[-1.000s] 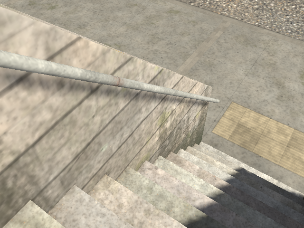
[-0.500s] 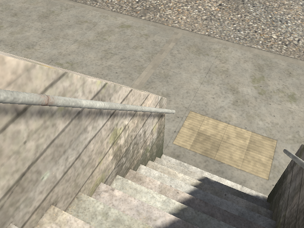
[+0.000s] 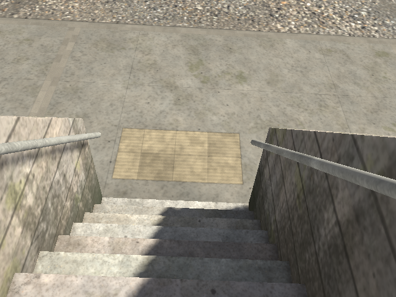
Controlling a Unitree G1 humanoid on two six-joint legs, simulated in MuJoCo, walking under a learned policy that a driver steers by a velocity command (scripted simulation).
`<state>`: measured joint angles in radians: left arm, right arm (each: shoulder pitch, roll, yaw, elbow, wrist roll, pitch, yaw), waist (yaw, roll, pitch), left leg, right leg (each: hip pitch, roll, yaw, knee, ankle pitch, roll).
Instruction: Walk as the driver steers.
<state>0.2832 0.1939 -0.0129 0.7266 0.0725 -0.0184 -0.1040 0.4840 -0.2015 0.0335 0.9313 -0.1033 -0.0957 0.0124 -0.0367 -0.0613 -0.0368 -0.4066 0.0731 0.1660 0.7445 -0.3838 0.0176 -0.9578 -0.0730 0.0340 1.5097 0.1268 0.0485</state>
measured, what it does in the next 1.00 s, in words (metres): goes down: right foot, then left foot 0.22 m lower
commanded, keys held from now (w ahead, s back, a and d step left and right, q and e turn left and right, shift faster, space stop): no key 0.12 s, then w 0.88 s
